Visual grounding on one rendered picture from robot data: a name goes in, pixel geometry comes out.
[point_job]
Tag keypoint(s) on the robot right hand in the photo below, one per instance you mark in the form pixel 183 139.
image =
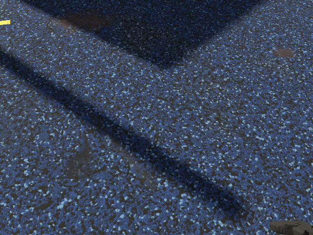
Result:
pixel 291 227

